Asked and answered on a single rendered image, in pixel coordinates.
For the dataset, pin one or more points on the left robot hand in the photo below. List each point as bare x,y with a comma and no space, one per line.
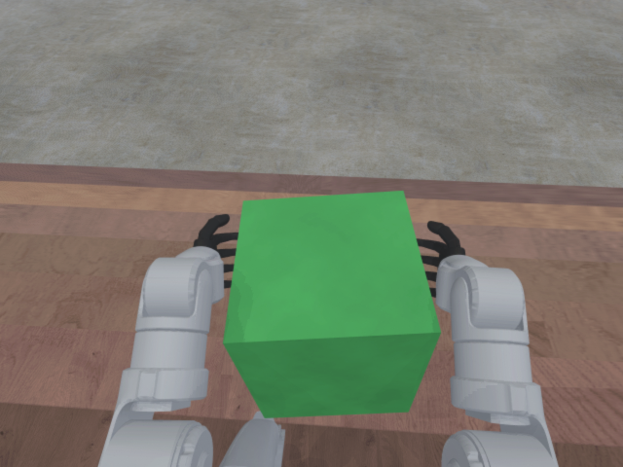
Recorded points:
207,238

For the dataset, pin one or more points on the robot left shin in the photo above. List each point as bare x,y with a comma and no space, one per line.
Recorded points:
259,415

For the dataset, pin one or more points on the robot left forearm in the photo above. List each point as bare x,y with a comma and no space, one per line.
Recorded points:
167,364

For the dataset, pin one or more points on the robot left thigh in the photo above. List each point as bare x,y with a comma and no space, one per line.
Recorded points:
259,443

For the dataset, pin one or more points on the robot right upper arm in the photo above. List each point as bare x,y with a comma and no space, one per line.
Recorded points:
476,448

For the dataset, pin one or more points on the right robot hand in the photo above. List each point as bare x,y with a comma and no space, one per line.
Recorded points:
452,247

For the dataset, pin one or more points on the robot right forearm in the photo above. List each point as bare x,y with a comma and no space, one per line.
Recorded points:
492,380

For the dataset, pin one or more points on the robot left upper arm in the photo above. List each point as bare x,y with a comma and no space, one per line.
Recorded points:
160,443

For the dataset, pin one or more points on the carton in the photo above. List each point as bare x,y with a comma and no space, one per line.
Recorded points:
330,311

